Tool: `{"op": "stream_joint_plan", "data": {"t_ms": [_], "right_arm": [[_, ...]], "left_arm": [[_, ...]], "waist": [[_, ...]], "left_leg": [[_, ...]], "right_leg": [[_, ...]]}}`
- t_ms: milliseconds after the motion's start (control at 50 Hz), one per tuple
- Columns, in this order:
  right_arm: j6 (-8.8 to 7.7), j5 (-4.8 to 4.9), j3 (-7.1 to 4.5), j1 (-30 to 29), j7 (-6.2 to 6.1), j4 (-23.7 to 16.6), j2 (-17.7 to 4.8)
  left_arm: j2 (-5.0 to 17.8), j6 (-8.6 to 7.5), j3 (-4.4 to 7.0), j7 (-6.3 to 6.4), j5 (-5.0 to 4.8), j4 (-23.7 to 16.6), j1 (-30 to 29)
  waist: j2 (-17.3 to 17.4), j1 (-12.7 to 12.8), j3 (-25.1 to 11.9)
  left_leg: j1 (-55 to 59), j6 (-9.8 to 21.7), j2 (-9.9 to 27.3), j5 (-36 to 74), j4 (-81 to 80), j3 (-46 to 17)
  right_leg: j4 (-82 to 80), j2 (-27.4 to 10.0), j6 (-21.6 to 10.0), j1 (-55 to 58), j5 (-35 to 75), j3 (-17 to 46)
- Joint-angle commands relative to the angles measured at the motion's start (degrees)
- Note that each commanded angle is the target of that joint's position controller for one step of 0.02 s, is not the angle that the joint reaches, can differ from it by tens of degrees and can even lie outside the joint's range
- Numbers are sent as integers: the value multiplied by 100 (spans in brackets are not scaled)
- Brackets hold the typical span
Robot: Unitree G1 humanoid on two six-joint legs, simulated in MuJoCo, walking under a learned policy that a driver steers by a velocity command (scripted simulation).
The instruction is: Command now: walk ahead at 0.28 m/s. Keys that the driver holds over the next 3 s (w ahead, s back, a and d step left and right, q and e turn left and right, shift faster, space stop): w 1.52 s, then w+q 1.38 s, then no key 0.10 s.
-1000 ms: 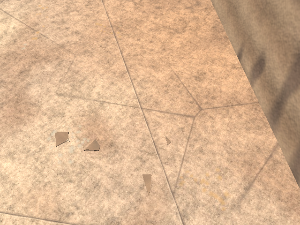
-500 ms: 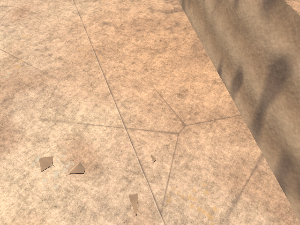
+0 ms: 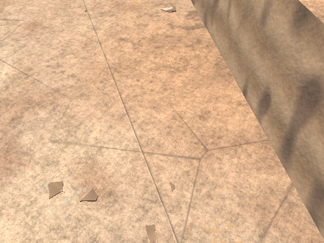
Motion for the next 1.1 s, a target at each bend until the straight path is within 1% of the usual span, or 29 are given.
{"op": "stream_joint_plan", "data": {"t_ms": [20, 60, 100, 120, 140, 160, 180, 220, 260, 320, 400, 440, 480, 500, 520, 540, 560, 580, 600, 660, 740, 840, 920, 980, 1020, 1040, 1060, 1080, 1100], "right_arm": [[-318, 54, -69, -598, 84, -510, -389], [-397, 75, -71, -361, 156, -452, -413], [-429, 79, -191, 746, 189, 26, -678], [-431, 80, -372, 1498, 180, 297, -1248], [-409, 28, -414, 1869, 217, 343, -1397], [-411, -53, -269, 1712, 223, 280, -909], [-416, -83, -227, 1569, 231, 209, -728], [-356, -55, -157, 1425, 236, 160, -606], [-262, -83, -89, 1332, 188, 100, -469], [-229, -97, -109, 973, 39, -108, -722], [-300, 18, -210, 1310, -11, 13, -950], [-272, 5, -254, 1252, -2, -5, -1001], [-150, -64, -278, 1156, 0, -55, -1007], [-116, -111, -238, 1148, 0, -124, -929], [-174, -185, -46, 1788, 65, -268, -229], [-322, -47, 25, 1907, 119, -161, -49], [-443, 132, -153, 1245, 158, -389, -670], [-500, 216, -188, 734, 153, -563, -814], [-496, 160, -198, 554, 112, -599, -744], [-276, 16, -220, 885, 54, -527, -429], [-184, -92, -241, 123, 12, -882, -474], [-288, -68, -165, -936, 109, -1190, -319], [-326, 2, -129, -1511, 244, -1426, -352], [-367, 20, -178, -1410, 328, -1516, -555], [-389, 12, -367, -282, 310, -1215, -895], [-381, -46, -510, 801, 262, -957, -1296], [-326, -126, -650, 1334, 251, -806, -1868], [-326, -75, -499, 1363, 277, -824, -1344], [-344, -62, -397, 899, 275, -898, -1056]], "left_arm": [[1068, -224, 229, -41, -27, -111, 392], [1052, -252, 216, -57, -49, -243, 58], [846, -232, 152, -73, -68, -594, -840], [514, -334, 69, -87, -23, -867, -1205], [533, -464, 69, -90, 51, -926, -1094], [702, -506, 118, -126, -44, -813, -869], [612, -516, 95, -167, -142, -760, -743], [525, -513, 89, -216, -112, -865, -1043], [307, -475, 41, -297, -49, -981, -1177], [-16, -429, -113, -362, 6, -1272, -1829], [327, -380, -56, -354, -60, -1504, -2178], [580, -389, 54, -349, -51, -1483, -1920], [890, -341, 256, -290, -60, -1115, -660], [1070, -296, 357, -234, -61, -856, 237], [1612, -274, 474, -197, 101, -695, 1001], [1306, -269, 361, -249, 82, -613, 1059], [979, -315, 251, -276, 16, -657, 491], [789, -353, 189, -278, 26, -751, -20], [657, -407, 141, -308, 79, -778, -403], [479, -488, 91, -342, 145, -716, -703], [773, -528, 152, -209, 130, -499, -285], [976, -450, 183, -63, 20, -329, 270], [982, -337, 200, -68, -14, -118, 746], [1075, -223, 245, -58, -14, -90, 758], [1025, -150, 216, -57, 16, -144, 584], [777, -148, 105, -51, 107, -269, 636], [113, -273, -87, -97, 122, -382, 1256], [448, -416, -29, -115, 20, -301, 1088], [876, -507, 85, -143, -143, -436, 641]], "waist": [[-967, 184, 650], [-960, -67, 612], [-512, -662, 382], [770, -816, 225], [1594, -892, 76], [901, -675, 196], [662, -536, 273], [379, -447, 517], [476, -338, 510], [485, -347, 712], [649, -267, 827], [685, -2, 516], [745, 660, -352], [648, 1046, -834], [-717, 817, -1816], [-1478, 734, -2473], [-1075, 683, -1310], [-682, 511, -559], [-256, 277, -133], [-468, -192, 28], [-305, -109, 362], [-192, 267, 412], [-233, 461, 501], [-390, 272, 371], [-399, -356, -310], [-36, -735, -1189], [1417, -483, -1870], [1384, -622, -2094], [1029, -565, -1259]], "left_leg": [[-1555, 243, -112, -68, 382, 198], [-1069, 426, -47, -43, -80, 165], [639, 593, 121, 592, -1165, -207], [1795, 919, 866, 952, -1717, -1672], [2864, 1378, 1823, 2137, -2057, -3179], [3023, 1430, 1958, 2657, -1857, -3003], [3100, 1320, 1826, 2903, -1795, -2589], [2898, 1055, 1664, 3465, -1995, -1815], [2256, 892, 1358, 3642, -2321, -1243], [787, 788, 859, 3279, -2841, -459], [965, 719, 1157, 3324, -3089, -403], [1486, 573, 1305, 4791, -2537, -302], [1549, 376, 1149, 6427, -975, -53], [690, 231, 949, 5855, 281, 6], [-1354, -42, 154, 3015, 2634, 129], [-2167, -71, -454, -584, 3994, -528], [-2783, 64, -87, -417, 4462, -713], [-2839, 168, 221, 98, 4325, -525], [-2602, 163, 490, 546, 3946, -416], [-1783, 76, 819, 936, 3268, -419], [-2453, -214, 941, 1814, 2191, -316], [-2340, -342, 645, 3174, 293, -20], [-2404, -244, 498, 2986, -366, -5], [-2116, -5, 368, 2268, -629, 28], [-555, 267, 35, 2059, -844, 325], [1140, 590, 644, 2138, -609, -316], [3201, 1486, 1988, 1080, -1097, -3014], [3367, 1603, 2180, 506, -1828, -4178], [2765, 1328, 2006, 550, -1855, -3340]], "right_leg": [[-1996, -1647, -1179, 386, -2035, 2769], [-1844, -1701, -1145, 146, -1178, 2641], [-945, -985, -548, -827, 248, 1301], [849, -103, -32, -1873, 1150, 60], [2327, 211, 230, -3203, -591, -104], [3123, -56, 163, -3812, -1084, 266], [3498, -253, 61, -4153, -769, 341], [3363, -619, -9, -4508, -110, 126], [2747, -707, 90, -3921, 438, -123], [996, -416, 303, -2442, 1597, -517], [-151, -248, 119, -1724, 2248, -378], [-297, -132, -92, -1327, 2151, -341], [-206, 140, -382, 165, 1853, -510], [-108, -167, -570, 1560, 1786, -208], [-206, -1726, -1364, 3734, 881, 2156], [-1536, -2460, -1831, 3933, -260, 4429], [-1873, -2210, -1513, 2985, -759, 3963], [-2028, -2023, -1320, 1979, -482, 3077], [-2207, -1799, -1204, 1061, 182, 2405], [-2628, -1383, -1111, -114, 850, 1428], [-2961, -1361, -1232, -257, 1139, 985], [-2902, -1170, -966, 152, 1486, 436], [-2536, -1423, -898, 942, 1655, 402], [-2060, -1676, -750, 1487, 2240, 520], [-658, -1334, -526, 1400, 3900, 201], [929, -1016, -334, 531, 3303, -75], [3120, 39, 119, -1890, 743, -347], [3990, 97, 92, -2662, -1119, 502], [4291, -236, -22, -3157, -815, 593]]}}
Next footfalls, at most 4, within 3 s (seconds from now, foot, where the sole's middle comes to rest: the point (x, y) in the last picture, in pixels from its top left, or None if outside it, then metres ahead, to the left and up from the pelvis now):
0.50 right None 0.39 -0.11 -0.77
1.04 left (135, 210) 0.68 0.15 -0.77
1.58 right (185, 154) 0.99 -0.09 -0.77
2.12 left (132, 118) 1.24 0.19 -0.77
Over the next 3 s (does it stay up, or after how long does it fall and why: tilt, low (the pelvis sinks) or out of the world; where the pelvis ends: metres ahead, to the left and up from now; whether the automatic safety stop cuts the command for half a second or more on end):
stays up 1.55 0.25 0.01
